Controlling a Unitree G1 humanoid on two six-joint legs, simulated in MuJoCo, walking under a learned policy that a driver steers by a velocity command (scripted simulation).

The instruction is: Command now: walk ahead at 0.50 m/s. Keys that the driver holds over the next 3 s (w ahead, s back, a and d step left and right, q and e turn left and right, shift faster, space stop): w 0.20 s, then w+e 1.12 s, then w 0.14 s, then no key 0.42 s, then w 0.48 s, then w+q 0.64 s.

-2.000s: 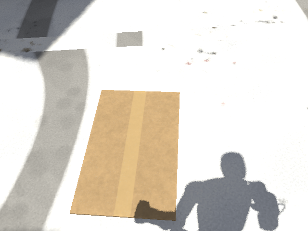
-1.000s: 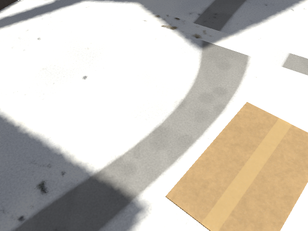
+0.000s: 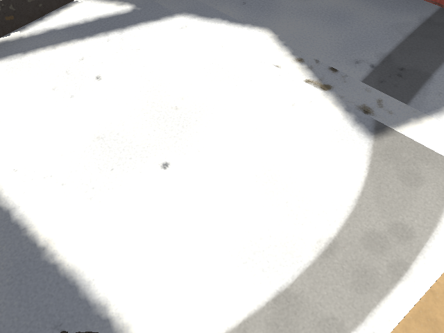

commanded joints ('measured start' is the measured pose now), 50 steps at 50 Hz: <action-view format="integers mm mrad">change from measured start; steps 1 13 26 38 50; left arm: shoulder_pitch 117 219 214 -49 253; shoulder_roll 118 189 140 39 213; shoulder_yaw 39 63 63 31 92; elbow -21 58 11 -115 -87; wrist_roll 11 -13 -40 -28 -21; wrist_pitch -9 8 48 54 29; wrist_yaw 12 38 44 -4 3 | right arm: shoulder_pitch -82 -326 -159 -85 -209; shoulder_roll -107 -40 -57 -146 -140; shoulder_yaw -23 15 -25 -60 -41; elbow -115 -148 -52 6 -134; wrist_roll -9 -10 -33 -24 18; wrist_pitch -32 -24 -52 -30 -79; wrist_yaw -2 9 16 -20 5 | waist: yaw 60 107 21 -50 130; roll -81 -83 147 30 -90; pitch -115 -15 -69 36 -216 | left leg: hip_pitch -372 -219 201 259 -573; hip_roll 120 81 274 277 58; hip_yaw -33 25 -187 170 -17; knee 89 -498 -871 -944 248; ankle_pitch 111 471 270 536 3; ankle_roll -4 -121 86 116 -19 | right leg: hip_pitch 375 229 -260 -281 655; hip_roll -277 -205 -140 -150 -320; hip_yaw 401 181 186 54 649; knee -310 -354 647 207 -266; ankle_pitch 7 73 -113 166 -141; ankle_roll -41 -42 218 220 -115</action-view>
